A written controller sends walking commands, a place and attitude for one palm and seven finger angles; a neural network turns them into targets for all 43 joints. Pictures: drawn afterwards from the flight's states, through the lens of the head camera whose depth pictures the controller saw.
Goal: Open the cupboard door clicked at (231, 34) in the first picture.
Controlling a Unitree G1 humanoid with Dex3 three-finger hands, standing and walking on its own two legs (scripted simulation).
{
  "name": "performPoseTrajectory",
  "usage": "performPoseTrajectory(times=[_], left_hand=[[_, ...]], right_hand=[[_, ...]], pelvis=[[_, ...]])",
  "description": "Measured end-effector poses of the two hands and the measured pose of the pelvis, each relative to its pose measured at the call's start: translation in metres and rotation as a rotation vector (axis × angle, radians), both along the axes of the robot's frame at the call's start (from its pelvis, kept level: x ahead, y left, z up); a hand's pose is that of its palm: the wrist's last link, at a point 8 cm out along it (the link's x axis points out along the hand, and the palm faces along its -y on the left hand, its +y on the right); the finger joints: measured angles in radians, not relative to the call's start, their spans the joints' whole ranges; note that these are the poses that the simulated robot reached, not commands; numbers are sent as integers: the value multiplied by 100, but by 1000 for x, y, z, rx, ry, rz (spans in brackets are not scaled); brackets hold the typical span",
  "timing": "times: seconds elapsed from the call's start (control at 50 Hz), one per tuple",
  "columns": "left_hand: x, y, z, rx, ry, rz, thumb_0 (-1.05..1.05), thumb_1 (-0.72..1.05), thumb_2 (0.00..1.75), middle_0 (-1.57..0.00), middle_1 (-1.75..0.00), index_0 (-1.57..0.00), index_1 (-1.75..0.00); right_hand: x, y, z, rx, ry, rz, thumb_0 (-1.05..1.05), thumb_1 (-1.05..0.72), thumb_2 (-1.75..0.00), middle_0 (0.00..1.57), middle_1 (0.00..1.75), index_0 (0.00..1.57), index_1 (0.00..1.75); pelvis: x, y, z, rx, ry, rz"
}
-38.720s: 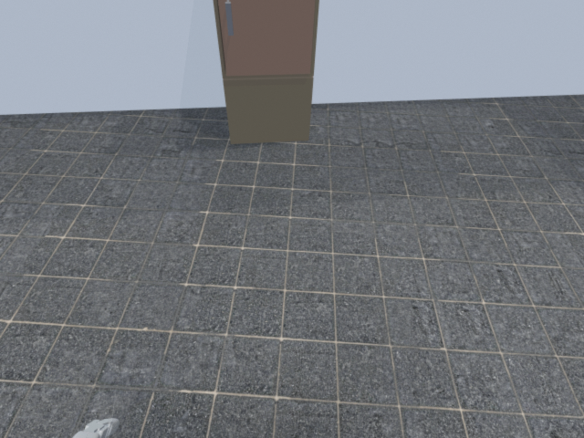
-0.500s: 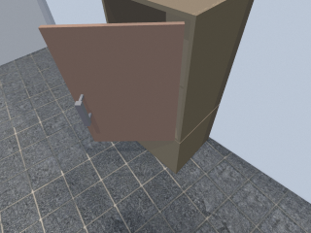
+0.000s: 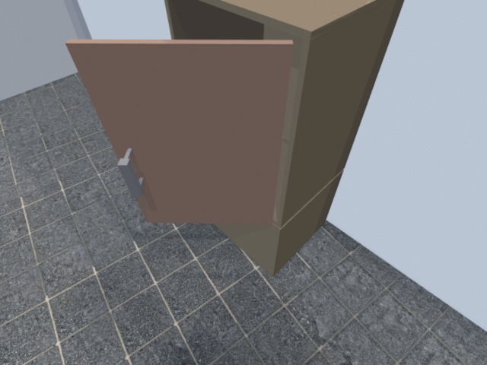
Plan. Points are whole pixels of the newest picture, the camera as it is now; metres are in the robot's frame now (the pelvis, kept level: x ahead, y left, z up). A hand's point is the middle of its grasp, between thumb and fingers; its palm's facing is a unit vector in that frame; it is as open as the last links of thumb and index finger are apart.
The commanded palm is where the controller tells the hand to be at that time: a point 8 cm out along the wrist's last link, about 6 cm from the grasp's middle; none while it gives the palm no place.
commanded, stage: look again from close up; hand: left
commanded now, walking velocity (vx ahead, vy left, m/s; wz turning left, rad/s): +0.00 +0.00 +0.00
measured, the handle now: (133, 173) +0.56 +0.33 -0.08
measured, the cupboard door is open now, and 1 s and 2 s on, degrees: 44 44 44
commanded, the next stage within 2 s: shuffle to correct the standing spot in 0.32 s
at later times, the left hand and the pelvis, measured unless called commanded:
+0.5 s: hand out of the picture +0.00 +0.18 -0.17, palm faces +0.03 -0.98 -0.20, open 7.3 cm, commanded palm none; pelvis +0.00 +0.01 +0.00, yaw +0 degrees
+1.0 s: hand out of the picture +0.06 +0.25 -0.18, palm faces +0.04 -0.97 -0.24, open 7.4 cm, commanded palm none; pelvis +0.03 +0.06 -0.01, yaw -1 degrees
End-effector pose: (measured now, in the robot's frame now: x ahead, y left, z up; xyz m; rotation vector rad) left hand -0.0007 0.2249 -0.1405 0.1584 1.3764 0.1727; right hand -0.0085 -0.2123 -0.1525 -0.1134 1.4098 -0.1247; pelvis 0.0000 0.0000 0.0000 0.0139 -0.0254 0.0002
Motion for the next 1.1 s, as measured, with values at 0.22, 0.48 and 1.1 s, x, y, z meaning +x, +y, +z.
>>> performPoseTrajectory(times=[0.22,0.48,1.1], left_hand=[[-3,2,-1,-6,5,-1,1,92,89,-20,-30,-20,-30],[-5,6,-3,-11,9,2,1,92,89,-20,-30,-20,-30],[70,73,-5,37,-92,2,1,92,89,-19,-30,-20,-30]], right_hand=[[-16,8,1,8,34,-12,1,-91,-90,20,30,20,30],[-22,17,2,13,48,-18,1,-91,-90,20,30,20,30],[21,79,-14,30,54,-40,1,-91,-90,20,30,20,30]], pelvis=[[-2,3,0,-2,0,-1],[-3,9,0,-2,1,-1],[36,69,-13,0,24,8]])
